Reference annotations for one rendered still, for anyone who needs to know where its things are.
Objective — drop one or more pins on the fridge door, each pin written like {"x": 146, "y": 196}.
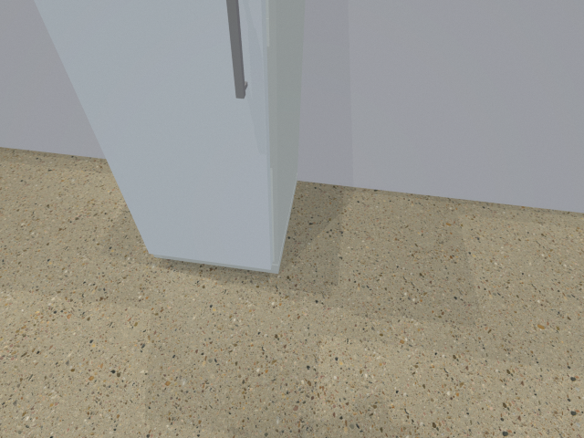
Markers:
{"x": 156, "y": 81}

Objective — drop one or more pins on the handle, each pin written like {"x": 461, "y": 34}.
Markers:
{"x": 236, "y": 48}

